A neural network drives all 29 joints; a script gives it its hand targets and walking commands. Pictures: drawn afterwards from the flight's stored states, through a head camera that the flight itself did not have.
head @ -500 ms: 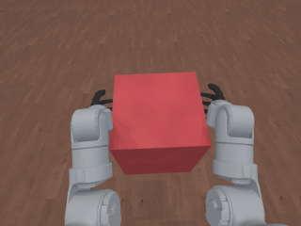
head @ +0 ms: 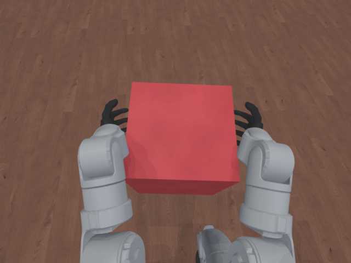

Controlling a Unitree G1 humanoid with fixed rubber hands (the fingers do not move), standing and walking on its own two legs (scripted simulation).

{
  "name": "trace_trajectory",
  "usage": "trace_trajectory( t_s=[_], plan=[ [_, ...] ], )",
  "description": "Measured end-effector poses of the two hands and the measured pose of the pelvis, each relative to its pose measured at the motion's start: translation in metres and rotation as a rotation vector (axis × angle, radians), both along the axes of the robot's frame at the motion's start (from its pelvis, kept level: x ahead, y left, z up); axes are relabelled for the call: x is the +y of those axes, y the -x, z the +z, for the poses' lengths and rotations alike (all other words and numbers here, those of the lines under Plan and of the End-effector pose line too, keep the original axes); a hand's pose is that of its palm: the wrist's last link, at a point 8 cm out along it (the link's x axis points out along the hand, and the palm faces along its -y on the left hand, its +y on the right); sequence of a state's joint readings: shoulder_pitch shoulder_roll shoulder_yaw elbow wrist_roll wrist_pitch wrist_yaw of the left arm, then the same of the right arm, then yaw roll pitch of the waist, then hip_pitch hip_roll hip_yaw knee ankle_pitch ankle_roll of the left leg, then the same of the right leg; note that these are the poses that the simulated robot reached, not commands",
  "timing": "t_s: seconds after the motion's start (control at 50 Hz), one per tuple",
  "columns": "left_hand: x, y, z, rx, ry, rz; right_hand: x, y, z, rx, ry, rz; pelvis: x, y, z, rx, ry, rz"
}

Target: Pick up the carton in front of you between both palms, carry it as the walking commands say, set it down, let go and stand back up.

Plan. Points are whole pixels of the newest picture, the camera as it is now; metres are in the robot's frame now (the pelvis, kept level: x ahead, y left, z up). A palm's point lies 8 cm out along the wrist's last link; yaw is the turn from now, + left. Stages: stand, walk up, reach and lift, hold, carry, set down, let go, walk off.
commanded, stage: carry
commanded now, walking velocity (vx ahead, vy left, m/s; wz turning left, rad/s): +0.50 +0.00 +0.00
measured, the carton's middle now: (178, 147) +0.38 -0.03 -0.01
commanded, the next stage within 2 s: none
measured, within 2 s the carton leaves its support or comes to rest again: neither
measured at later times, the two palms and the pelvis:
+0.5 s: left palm (107, 48) +0.61 +0.13 +0.11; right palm (215, 44) +0.63 -0.15 +0.09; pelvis +0.34 -0.03 +0.01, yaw +4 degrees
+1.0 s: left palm out of the picture +0.90 +0.15 +0.11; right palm out of the picture +0.90 -0.14 +0.09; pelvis +0.64 +0.00 +0.00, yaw +1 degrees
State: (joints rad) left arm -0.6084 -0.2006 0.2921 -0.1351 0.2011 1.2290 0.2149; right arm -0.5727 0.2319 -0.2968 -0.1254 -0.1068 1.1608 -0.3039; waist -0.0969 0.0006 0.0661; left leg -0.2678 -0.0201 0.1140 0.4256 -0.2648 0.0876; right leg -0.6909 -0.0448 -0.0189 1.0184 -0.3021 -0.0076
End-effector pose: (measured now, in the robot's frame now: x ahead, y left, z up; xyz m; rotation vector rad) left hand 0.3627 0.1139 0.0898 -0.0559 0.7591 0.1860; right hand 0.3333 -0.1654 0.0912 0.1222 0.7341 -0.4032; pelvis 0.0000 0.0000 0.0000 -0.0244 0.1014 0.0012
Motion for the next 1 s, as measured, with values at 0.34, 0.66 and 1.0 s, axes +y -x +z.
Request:
trace_trajectory(
  t_s=[0.34,0.66,1.0],
  plan=[
    [0.012,-0.158,-0.008,0.037,-0.125,0.122,0.01,-0.219,-0.019,0.048,0.043,0.311,-0.045,-0.242,0.003,0.001,-0.036,0.068],
    [0.038,-0.358,0.012,-0.128,-0.075,0.015,0.034,-0.391,0.004,-0.085,0.063,0.246,0.006,-0.454,-0.019,-0.053,-0.045,0.003],
    [0.031,-0.542,0.017,-0.072,-0.113,0.023,0.027,-0.572,0.003,-0.014,0.039,0.266,-0.004,-0.644,0.001,-0.047,-0.02,0.009]
  ],
)
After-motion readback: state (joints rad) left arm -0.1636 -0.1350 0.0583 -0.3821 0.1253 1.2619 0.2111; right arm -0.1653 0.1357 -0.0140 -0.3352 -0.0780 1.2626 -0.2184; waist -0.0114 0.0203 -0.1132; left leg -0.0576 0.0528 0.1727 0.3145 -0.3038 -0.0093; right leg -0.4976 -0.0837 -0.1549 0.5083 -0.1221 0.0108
